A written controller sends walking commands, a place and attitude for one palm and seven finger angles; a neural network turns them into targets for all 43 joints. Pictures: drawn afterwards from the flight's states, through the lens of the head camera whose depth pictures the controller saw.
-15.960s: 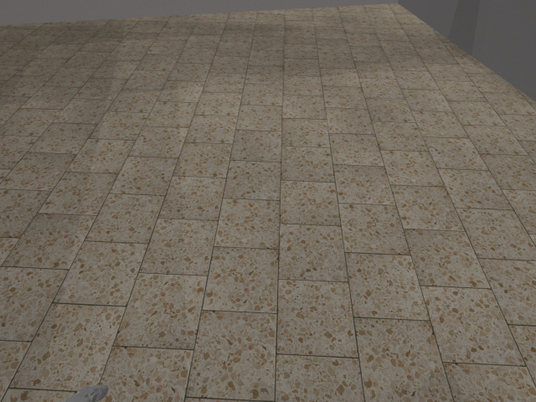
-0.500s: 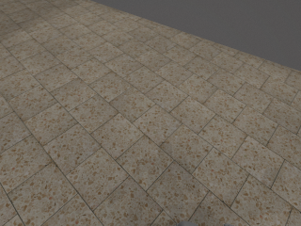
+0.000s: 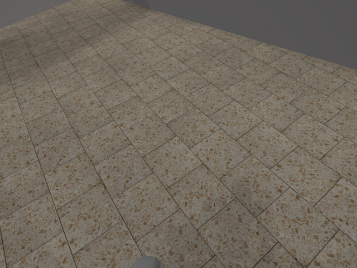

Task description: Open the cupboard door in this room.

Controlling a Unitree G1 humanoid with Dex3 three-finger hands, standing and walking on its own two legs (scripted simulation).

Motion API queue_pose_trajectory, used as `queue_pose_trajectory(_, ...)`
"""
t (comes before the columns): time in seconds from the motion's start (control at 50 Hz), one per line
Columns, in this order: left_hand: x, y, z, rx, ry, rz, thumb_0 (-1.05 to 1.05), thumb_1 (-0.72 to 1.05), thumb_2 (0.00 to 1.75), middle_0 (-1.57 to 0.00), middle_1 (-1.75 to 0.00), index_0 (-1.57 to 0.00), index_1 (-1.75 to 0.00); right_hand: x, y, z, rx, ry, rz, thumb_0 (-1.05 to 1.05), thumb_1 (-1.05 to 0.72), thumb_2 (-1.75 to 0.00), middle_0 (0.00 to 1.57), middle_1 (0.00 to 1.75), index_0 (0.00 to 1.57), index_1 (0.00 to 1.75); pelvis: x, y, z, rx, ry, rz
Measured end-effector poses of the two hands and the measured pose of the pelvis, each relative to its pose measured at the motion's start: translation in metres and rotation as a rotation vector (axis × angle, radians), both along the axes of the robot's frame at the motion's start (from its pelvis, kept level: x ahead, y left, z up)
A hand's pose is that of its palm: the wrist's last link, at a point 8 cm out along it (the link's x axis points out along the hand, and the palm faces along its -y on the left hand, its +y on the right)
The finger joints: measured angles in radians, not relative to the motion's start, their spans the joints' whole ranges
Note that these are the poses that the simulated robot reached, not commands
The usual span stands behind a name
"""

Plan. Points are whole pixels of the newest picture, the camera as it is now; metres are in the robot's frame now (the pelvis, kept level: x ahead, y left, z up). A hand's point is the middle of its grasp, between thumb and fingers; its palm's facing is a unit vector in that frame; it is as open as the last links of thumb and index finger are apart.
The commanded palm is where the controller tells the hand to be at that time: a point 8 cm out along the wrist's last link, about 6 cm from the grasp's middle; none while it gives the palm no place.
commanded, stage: turn or walk to find it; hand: left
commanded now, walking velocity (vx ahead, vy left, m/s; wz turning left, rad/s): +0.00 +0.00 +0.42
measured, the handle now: out of the picture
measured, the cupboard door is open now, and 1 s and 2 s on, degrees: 0 0 0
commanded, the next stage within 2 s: stand and wait in 1.98 s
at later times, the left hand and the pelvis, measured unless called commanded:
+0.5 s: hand out of the picture +0.00 +0.27 -0.17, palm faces +0.24 -0.94 -0.25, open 7.3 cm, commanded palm none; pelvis -0.02 +0.05 +0.00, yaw +11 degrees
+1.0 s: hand out of the picture -0.05 +0.20 -0.16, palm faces +0.43 -0.86 -0.26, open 7.3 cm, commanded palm none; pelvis -0.03 +0.00 +0.00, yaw +26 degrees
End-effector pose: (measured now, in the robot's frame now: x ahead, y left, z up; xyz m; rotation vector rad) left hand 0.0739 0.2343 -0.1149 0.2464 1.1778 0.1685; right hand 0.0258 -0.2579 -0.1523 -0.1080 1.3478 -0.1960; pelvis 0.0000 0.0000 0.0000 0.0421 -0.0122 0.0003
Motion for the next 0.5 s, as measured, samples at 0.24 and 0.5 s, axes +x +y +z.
queue_pose_trajectory(0.24,-0.094,0.051,-0.039,-0.05,0.134,0.202,0.0,0.91,0.9,-0.2,-0.3,-0.21,-0.3,0.063,0.045,0.011,-0.066,-0.087,0.203,0.01,-0.91,-0.9,0.2,0.3,0.19,0.3,-0.01,0.035,-0.015,-0.04,0.008,0.119)
queue_pose_trajectory(0.5,-0.094,0.081,-0.023,-0.038,0.08,0.272,0.0,0.91,0.9,-0.2,-0.3,-0.2,-0.3,0.087,0.09,0.028,-0.04,-0.166,0.3,0.01,-0.91,-0.9,0.2,0.3,0.2,0.3,-0.019,0.049,0.0,-0.049,0.009,0.2)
